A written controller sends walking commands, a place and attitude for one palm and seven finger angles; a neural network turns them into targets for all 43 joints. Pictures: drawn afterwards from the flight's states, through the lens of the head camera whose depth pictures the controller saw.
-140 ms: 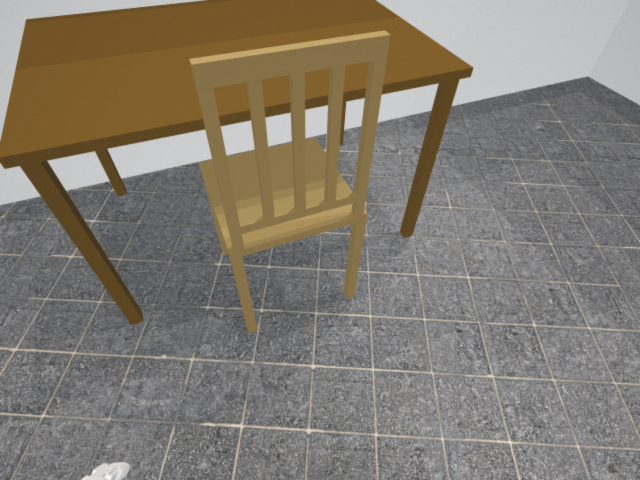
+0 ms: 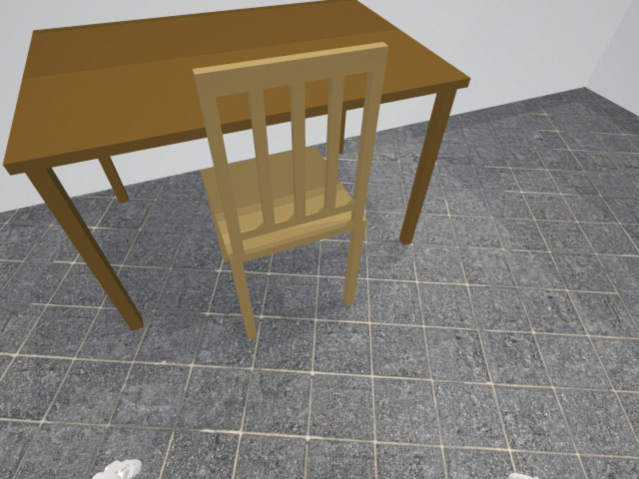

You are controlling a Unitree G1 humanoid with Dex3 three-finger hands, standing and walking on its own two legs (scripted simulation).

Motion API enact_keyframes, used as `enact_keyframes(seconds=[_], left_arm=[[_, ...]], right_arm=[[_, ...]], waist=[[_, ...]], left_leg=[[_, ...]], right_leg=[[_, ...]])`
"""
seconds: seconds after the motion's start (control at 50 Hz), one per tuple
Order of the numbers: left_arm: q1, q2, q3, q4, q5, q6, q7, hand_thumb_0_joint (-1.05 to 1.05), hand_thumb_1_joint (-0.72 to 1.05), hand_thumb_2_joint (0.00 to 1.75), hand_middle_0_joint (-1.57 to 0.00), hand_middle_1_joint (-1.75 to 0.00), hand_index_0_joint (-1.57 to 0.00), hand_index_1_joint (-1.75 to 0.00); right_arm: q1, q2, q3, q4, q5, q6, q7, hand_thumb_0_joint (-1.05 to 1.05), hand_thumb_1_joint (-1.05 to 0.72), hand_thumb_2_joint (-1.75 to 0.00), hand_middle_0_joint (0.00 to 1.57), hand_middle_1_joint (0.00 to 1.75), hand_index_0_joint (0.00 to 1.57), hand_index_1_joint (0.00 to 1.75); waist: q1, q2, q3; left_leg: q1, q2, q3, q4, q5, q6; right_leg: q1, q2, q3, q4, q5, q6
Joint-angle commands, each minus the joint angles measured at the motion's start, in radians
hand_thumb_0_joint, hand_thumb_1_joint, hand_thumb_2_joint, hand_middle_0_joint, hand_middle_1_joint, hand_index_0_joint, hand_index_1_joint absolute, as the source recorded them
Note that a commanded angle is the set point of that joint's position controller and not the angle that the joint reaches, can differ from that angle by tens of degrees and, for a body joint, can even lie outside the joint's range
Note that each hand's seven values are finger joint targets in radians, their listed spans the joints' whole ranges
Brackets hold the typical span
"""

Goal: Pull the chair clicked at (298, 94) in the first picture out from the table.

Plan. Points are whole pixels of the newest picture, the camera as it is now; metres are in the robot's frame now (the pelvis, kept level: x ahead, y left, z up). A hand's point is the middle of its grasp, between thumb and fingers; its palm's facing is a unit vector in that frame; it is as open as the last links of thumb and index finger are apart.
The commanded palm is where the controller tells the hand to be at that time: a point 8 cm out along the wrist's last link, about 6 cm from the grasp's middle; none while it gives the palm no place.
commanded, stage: stand and wait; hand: left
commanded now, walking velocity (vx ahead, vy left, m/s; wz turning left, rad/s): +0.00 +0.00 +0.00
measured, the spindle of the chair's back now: (298, 157) +0.79 +0.09 -0.06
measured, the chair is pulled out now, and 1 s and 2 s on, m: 0.00 0.00 0.00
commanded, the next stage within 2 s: look at it before walking up in 0.90 s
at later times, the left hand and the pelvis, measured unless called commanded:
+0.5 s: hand out of the picture +0.05 +0.22 -0.15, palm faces -0.03 -0.95 -0.32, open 7.4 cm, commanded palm none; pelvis -0.01 -0.02 +0.01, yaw +0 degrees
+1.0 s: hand out of the picture +0.04 +0.21 -0.15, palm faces -0.04 -0.95 -0.31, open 7.4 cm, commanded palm none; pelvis -0.03 -0.02 +0.01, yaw +0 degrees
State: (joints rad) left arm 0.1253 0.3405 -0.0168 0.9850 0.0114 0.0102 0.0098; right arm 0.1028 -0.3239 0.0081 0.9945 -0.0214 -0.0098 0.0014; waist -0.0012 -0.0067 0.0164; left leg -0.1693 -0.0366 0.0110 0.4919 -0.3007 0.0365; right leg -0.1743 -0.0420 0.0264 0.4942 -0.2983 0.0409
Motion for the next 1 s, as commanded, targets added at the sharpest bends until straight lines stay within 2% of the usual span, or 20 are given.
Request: enact_keyframes(seconds=[0.0,0.3,0.76,0.98], left_arm=[[-0.026,0.182,0.049,-0.053,0.001,-0.02,0.008,0.0,0.9,0.9,-0.2,-0.3,-0.2,-0.3],[-0.01,0.167,0.051,-0.001,0.0,-0.028,0.008,0.0,0.9,0.9,-0.2,-0.3,-0.2,-0.3],[-0.003,0.16,0.047,0.049,0.001,-0.032,0.007,0.0,0.9,0.9,-0.2,-0.3,-0.2,-0.3],[0.004,0.156,0.049,0.05,0.0,-0.035,0.008,0.0,0.9,0.9,-0.2,-0.3,-0.2,-0.3]], right_arm=[[-0.043,-0.199,-0.045,-0.05,0.006,-0.023,-0.018,0.0,-0.9,-0.9,0.2,0.3,0.2,0.3],[-0.043,-0.183,-0.039,0.013,0.01,-0.022,-0.019,0.0,-0.9,-0.9,0.2,0.3,0.2,0.3],[0.001,-0.174,-0.036,0.077,0.011,-0.017,-0.014,0.0,-0.9,-0.9,0.2,0.3,0.2,0.3],[0.0,-0.173,-0.036,0.08,0.011,-0.022,-0.016,0.0,-0.9,-0.9,0.2,0.3,0.2,0.3]], waist=[[0.0,0.006,-0.072],[0.002,0.007,-0.055],[0.0,-0.01,0.002],[0.001,0.005,-0.023]], left_leg=[[0.026,0.139,-0.094,-0.102,0.351,0.013],[0.038,0.138,-0.094,-0.141,0.277,0.001],[0.005,0.14,-0.105,-0.195,0.129,-0.011],[0.024,0.146,-0.104,-0.187,0.187,-0.012]], right_leg=[[0.036,-0.063,0.03,-0.051,0.296,-0.058],[0.048,-0.074,0.054,-0.114,0.283,-0.058],[-0.001,-0.068,0.085,-0.182,0.112,-0.058],[0.012,-0.069,0.082,-0.172,0.177,-0.059]])
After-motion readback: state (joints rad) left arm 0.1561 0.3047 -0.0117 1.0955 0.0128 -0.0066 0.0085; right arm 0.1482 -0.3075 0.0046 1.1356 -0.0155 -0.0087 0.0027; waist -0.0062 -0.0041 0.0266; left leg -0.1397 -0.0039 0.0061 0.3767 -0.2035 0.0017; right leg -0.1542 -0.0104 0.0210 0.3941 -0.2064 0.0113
